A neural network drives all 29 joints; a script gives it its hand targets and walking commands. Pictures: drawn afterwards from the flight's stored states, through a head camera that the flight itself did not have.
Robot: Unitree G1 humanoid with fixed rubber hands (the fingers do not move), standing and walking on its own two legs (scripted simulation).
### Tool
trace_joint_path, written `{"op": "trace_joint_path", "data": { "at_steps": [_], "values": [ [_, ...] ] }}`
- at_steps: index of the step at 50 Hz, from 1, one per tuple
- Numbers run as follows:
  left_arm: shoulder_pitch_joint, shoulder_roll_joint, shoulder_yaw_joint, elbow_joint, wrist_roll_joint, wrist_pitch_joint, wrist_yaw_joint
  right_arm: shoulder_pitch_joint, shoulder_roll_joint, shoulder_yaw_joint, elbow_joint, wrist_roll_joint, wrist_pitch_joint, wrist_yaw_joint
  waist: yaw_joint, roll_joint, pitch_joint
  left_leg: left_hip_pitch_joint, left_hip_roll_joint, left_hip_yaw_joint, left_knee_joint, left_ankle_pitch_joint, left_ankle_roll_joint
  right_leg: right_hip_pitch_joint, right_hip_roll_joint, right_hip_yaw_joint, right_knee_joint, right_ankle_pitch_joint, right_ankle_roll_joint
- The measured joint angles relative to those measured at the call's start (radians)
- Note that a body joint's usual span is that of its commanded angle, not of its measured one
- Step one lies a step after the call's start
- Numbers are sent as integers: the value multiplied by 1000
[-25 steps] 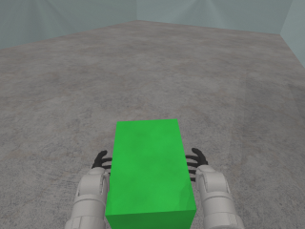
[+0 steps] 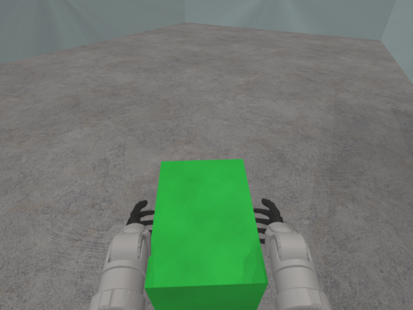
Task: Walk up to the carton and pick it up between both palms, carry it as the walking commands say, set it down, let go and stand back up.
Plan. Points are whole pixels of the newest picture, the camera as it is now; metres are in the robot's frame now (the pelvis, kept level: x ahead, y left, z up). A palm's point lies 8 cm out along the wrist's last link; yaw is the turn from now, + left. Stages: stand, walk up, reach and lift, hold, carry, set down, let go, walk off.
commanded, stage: hold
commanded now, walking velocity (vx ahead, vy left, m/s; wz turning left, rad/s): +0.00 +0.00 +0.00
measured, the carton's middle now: (204, 234) +0.34 +0.00 -0.02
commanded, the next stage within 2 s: carry in 0.30 s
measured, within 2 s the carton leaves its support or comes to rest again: neither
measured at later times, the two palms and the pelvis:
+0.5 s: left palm (144, 217) +0.32 +0.13 +0.07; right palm (279, 217) +0.31 -0.16 +0.07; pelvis +0.02 -0.02 -0.01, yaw -3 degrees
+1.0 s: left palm (179, 162) +0.48 +0.06 +0.09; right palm (288, 161) +0.48 -0.22 +0.09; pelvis +0.20 -0.09 +0.00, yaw +3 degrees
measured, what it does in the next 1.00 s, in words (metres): walks ahead: right foot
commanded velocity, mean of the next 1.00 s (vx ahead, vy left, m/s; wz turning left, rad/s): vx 0.37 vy -0.15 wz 0.00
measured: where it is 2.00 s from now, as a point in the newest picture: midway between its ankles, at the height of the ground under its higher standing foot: (242, 261)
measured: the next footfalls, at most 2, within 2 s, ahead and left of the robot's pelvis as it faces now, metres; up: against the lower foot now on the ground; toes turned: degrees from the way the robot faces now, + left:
right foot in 0.86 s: +0.23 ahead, -0.17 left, +0.00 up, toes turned -7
left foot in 1.10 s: +0.31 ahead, +0.01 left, +0.00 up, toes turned +11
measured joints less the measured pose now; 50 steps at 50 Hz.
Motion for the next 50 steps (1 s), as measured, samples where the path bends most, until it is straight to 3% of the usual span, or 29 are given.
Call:
{"op": "trace_joint_path", "data": {
  "at_steps": [9, 14, 17, 20, 23, 26, 29, 33, 36, 39, 43, 45, 47, 50],
  "values": [
    [24, 8, -4, -31, -11, 8, -9, 19, -6, 11, -16, 1, 1, 50, 3, -8, -15, 2, 0, -4, -5, -2, 0, 5, 0, -3, -10, -1, -1],
    [22, 7, 4, -27, 0, 4, -22, 10, -3, 7, -21, -10, 11, 54, -4, -5, 2, 8, -1, -3, 1, -8, 2, 13, -1, -3, -6, -5, 0],
    [35, 12, -31, -48, -11, 16, -10, 23, -7, 29, -48, 5, 25, 28, 2, 5, -38, -53, 4, 1, 28, -19, 3, -52, 3, -6, 27, -40, -4],
    [45, 27, -48, -106, -36, 43, -3, 19, -5, 78, -83, 38, 46, -29, 29, 9, -74, -111, 18, 38, 55, -40, 4, -144, -11, -24, 104, -130, -9],
    [52, 45, -59, -180, -97, 84, 18, 16, -5, 128, -150, 72, 90, -83, 37, 10, -91, -139, 32, 56, 60, -50, -6, -179, -23, -48, 100, -78, -13],
    [28, 38, -81, -215, -143, 138, 56, 23, -13, 104, -218, 74, 143, -66, 29, 33, -115, -193, 66, 31, 143, -140, -9, -164, 3, -95, 39, -20, -31],
    [3, 13, -126, -245, -151, 208, 99, 56, -46, 85, -292, 108, 202, -50, 15, 14, -136, -264, 96, 92, 259, -185, -29, -132, 6, -152, -22, -30, -47],
    [30, 11, -140, -374, -127, 316, 96, 31, -50, 95, -383, 183, 326, -92, -7, 3, -151, -213, 93, 166, 44, -73, -10, -125, 5, -160, -23, -60, -50],
    [62, 54, -119, -491, -148, 389, 76, 8, 1, 124, -422, 187, 370, -135, -16, -26, -164, -194, 70, 212, 18, -51, 22, -211, -25, -126, 152, -118, -32],
    [58, 64, -105, -533, -165, 445, 70, 11, -2, 166, -461, 184, 421, -156, -3, -12, -166, -156, 83, 227, -22, -67, 12, -291, -40, -127, 203, -129, -20],
    [41, 39, -95, -552, -167, 487, 78, 15, -4, 163, -521, 159, 488, -149, 3, 8, -132, -85, 113, 214, -42, -101, -24, -303, -67, -156, 19, -56, -21],
    [35, 17, -98, -558, -166, 492, 88, 21, -6, 142, -558, 154, 512, -141, -5, 32, -114, -71, 146, 185, 14, -153, -44, -255, -56, -202, -27, 74, -24],
    [25, 3, -126, -546, -165, 496, 107, 39, -14, 111, -585, 155, 525, -126, -11, 54, -117, -118, 178, 153, 155, -213, -49, -223, -32, -249, -22, 36, -42],
    [1, -1, -148, -530, -148, 517, 111, 52, -15, 82, -602, 177, 539, -132, -5, 24, -107, -218, 160, 137, 332, -306, -46, -172, -22, -282, -38, -26, -62]
  ]
}}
